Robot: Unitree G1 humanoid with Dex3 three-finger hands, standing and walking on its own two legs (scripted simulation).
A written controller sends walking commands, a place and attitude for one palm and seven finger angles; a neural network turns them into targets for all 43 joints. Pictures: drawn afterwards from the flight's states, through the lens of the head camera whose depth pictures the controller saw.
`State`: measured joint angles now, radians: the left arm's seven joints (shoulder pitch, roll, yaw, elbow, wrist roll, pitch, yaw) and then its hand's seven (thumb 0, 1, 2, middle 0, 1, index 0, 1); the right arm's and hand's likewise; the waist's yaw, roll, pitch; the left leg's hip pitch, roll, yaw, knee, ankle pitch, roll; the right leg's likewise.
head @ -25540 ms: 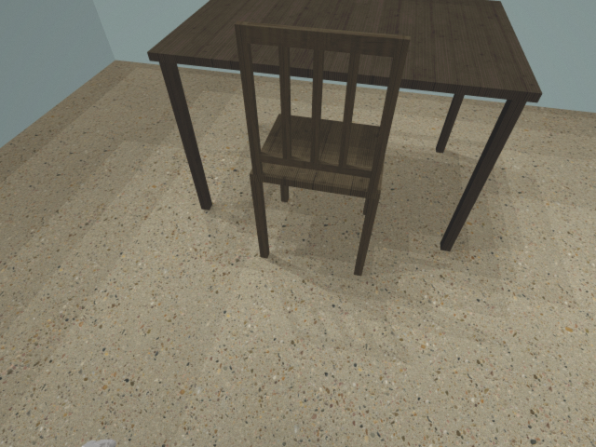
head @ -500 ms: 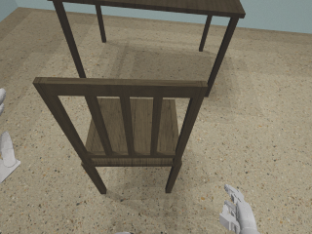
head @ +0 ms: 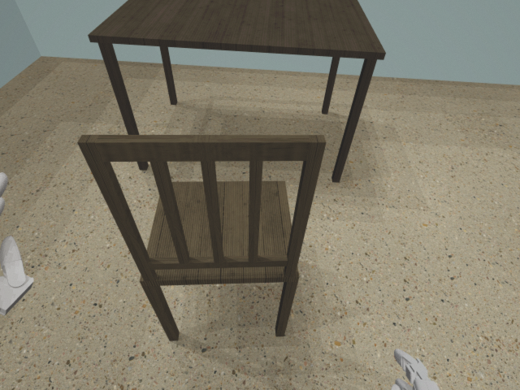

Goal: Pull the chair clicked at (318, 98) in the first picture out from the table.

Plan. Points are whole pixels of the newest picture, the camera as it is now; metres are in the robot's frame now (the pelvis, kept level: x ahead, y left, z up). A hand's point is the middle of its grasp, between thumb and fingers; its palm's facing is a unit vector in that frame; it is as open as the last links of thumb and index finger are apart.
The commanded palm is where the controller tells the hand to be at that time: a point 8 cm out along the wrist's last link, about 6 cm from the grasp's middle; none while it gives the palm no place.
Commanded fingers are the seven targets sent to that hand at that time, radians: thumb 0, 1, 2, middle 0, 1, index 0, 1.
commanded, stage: stop stepping back and stand still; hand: left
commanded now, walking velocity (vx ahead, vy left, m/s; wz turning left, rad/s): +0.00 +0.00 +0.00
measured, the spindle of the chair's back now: (214, 217) +0.47 +0.12 -0.06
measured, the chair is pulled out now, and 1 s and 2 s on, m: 0.69 0.69 0.69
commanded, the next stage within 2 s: let the arm hang, fingers relaxed in 0.08 s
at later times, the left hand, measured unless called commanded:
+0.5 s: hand out of the picture +0.04 +0.17 -0.18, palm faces +0.09 -0.98 -0.17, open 6.9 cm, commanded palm none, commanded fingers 0.00 0.90 0.90 -0.20 -0.30 -0.20 -0.30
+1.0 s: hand out of the picture -0.04 +0.14 -0.18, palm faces +0.08 -0.98 -0.19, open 7.4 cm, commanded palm none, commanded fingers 0.00 0.90 0.90 -0.20 -0.30 -0.20 -0.30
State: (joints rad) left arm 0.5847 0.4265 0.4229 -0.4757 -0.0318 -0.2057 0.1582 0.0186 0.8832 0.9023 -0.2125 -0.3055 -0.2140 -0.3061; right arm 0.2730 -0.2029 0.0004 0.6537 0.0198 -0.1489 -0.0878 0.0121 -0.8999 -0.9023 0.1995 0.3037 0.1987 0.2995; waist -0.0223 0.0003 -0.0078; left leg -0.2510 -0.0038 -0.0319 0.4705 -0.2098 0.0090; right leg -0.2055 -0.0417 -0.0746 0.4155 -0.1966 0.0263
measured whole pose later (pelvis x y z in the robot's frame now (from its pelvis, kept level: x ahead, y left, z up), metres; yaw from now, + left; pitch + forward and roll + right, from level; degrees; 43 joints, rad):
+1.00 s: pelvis -0.01 -0.03 -0.01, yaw +2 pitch -1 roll +0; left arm 0.36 0.13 0.00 1.07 0.01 0.02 0.03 0.01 0.91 0.90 -0.20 -0.30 -0.20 -0.30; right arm 0.37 -0.11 0.01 1.08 -0.02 0.00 -0.02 0.00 -0.90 -0.90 0.20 0.30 0.20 0.30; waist 0.01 0.02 0.03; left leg -0.27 0.00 -0.07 0.51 -0.22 -0.02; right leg -0.25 -0.04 -0.11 0.52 -0.26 -0.01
